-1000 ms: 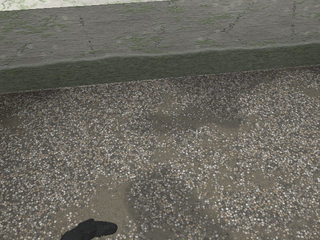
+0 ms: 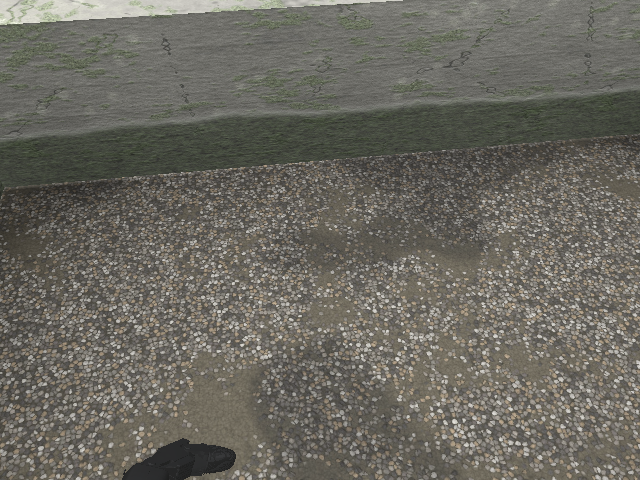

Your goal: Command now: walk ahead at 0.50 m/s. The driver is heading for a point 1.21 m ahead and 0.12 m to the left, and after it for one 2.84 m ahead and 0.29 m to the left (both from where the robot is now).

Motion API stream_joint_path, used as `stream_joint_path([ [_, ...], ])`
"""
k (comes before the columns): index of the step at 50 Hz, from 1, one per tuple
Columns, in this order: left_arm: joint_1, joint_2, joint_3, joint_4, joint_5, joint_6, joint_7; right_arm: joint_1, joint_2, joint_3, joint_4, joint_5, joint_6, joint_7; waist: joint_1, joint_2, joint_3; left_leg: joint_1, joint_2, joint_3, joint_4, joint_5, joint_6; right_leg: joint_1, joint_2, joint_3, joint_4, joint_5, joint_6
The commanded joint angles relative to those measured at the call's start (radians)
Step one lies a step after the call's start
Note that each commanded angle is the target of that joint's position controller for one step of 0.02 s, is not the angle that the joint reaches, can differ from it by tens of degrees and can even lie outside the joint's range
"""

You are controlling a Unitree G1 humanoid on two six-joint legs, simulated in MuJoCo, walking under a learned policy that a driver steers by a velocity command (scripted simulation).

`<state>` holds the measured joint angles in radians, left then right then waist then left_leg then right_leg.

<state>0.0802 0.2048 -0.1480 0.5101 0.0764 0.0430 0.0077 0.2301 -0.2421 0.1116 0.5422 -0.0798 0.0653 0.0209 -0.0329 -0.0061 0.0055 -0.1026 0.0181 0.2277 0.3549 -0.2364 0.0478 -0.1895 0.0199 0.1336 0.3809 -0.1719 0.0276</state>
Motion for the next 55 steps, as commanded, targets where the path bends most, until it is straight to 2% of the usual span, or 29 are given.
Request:
stream_joint_path([
  [1, -0.099, 0.070, 0.025, -0.100, 0.000, -0.018, 0.003, -0.035, -0.090, -0.028, -0.084, 0.000, -0.015, -0.002, 0.000, -0.008, -0.069, 0.067, 0.123, -0.156, -0.082, 0.085, 0.029, -0.043, -0.052, 0.051, -0.031, 0.209, -0.030],
  [55, -0.095, 0.074, 0.022, -0.099, 0.004, -0.017, 0.002, -0.034, -0.094, -0.023, -0.087, -0.002, -0.017, 0.001, 0.001, -0.006, -0.074, 0.069, 0.113, -0.193, -0.089, 0.120, 0.022, -0.027, -0.062, 0.059, -0.054, 0.207, -0.036],
])
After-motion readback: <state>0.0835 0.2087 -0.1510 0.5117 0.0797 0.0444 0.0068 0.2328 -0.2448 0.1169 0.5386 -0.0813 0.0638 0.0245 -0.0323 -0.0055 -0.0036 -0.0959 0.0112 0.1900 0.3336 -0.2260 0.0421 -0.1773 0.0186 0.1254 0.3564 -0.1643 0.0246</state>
